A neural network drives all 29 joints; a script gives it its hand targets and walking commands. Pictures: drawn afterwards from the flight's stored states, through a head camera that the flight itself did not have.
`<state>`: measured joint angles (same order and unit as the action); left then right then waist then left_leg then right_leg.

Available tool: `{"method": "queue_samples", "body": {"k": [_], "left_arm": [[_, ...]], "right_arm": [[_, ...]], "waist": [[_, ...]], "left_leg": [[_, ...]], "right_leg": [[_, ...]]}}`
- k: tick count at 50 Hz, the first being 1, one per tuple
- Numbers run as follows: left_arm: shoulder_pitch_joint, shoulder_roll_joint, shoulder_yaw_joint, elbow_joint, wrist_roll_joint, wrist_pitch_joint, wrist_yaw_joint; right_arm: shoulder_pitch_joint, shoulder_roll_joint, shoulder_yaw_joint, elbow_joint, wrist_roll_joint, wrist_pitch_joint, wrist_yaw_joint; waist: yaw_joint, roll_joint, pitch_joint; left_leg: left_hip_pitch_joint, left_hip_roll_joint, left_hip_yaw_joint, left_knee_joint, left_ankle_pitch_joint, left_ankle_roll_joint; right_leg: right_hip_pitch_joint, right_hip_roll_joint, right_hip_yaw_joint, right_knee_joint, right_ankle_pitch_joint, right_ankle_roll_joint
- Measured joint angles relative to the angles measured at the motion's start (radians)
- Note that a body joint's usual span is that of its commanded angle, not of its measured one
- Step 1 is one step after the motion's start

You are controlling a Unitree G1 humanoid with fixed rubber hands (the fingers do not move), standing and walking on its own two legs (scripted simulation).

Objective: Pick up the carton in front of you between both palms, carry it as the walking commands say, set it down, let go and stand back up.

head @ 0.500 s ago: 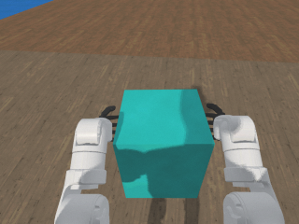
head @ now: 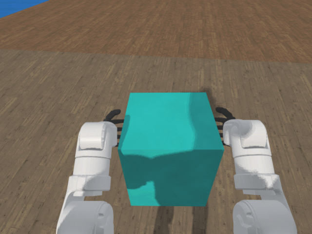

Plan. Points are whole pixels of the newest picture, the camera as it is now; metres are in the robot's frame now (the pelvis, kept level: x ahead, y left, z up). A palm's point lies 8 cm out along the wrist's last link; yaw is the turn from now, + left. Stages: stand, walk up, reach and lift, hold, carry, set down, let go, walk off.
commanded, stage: carry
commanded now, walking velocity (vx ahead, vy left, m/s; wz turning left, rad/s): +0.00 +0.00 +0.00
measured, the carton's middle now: (167, 149) +0.35 +0.00 +0.05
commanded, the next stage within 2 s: none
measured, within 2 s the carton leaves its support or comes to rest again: neither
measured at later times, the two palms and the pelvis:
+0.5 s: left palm (109, 116) +0.36 +0.15 +0.16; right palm (231, 115) +0.36 -0.15 +0.16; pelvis +0.02 +0.00 -0.01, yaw +0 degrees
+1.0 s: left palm (128, 59) +0.63 +0.13 +0.19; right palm (217, 64) +0.59 -0.17 +0.19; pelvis +0.23 +0.02 +0.02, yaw -1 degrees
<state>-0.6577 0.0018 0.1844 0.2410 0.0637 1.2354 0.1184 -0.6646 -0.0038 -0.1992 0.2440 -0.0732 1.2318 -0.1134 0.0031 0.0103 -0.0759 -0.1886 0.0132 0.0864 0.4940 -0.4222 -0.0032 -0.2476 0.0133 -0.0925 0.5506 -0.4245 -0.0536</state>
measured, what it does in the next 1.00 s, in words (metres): walks ahead: left foot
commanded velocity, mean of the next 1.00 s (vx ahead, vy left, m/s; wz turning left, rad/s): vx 0.38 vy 0.00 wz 0.00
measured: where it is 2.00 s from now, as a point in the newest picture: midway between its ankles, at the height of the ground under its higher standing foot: (165, 148)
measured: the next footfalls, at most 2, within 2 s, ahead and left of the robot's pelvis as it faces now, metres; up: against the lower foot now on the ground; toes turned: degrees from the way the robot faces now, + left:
left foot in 0.76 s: +0.19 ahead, +0.09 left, +0.02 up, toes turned +4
right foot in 1.12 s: +0.52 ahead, -0.08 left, +0.07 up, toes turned -7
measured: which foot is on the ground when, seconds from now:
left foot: down 0.00-0.58, up 0.60-0.74, down 0.76-1.00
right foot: down 0.00-0.78, up 0.80-1.00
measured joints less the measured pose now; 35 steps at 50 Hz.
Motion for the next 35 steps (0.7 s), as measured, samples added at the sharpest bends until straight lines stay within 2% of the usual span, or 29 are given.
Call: {"method": "queue_samples", "body": {"k": [16, 23, 27, 30, 33, 35], "left_arm": [[0.002, -0.001, 0.0, -0.016, 0.0, 0.005, 0.001], [-0.028, 0.028, -0.008, -0.084, -0.033, 0.056, 0.009], [-0.093, 0.032, 0.006, -0.075, -0.033, 0.087, 0.012], [-0.137, 0.018, 0.01, -0.032, -0.016, 0.101, 0.016], [-0.146, 0.008, 0.005, -0.007, -0.008, 0.115, 0.021], [-0.144, 0.013, 0.0, -0.016, -0.017, 0.127, 0.027]], "right_arm": [[0.0, 0.0, 0.001, -0.014, 0.0, 0.004, 0.0], [-0.037, -0.012, 0.018, -0.075, 0.023, 0.055, -0.02], [-0.093, -0.034, 0.007, -0.08, 0.036, 0.094, -0.025], [-0.122, -0.053, -0.022, -0.049, 0.047, 0.111, -0.023], [-0.146, -0.062, -0.048, 0.001, 0.047, 0.117, -0.016], [-0.164, -0.06, -0.06, 0.018, 0.041, 0.12, -0.014]], "waist": [[0.001, -0.001, 0.008], [-0.003, -0.003, -0.013], [-0.002, 0.017, -0.036], [0.011, -0.002, -0.057], [0.041, -0.042, -0.054], [0.061, -0.063, -0.033]], "left_leg": [[-0.009, 0.0, 0.003, 0.006, 0.007, 0.003], [-0.005, 0.001, 0.008, 0.029, -0.038, 0.006], [-0.007, 0.021, -0.004, 0.075, -0.09, 0.0], [-0.051, 0.024, -0.002, 0.19, -0.114, 0.019], [-0.139, -0.01, 0.006, 0.303, -0.207, 0.035], [-0.195, -0.028, 0.021, 0.306, -0.218, 0.045]], "right_leg": [[-0.01, -0.003, 0.0, 0.006, 0.008, 0.001], [-0.015, -0.014, -0.01, 0.048, -0.042, -0.004], [0.002, 0.002, -0.023, 0.06, -0.086, -0.004], [0.022, 0.004, -0.026, 0.059, -0.12, -0.013], [0.065, -0.011, -0.006, 0.008, -0.123, -0.008], [0.107, -0.025, 0.011, -0.037, -0.119, 0.0]]}}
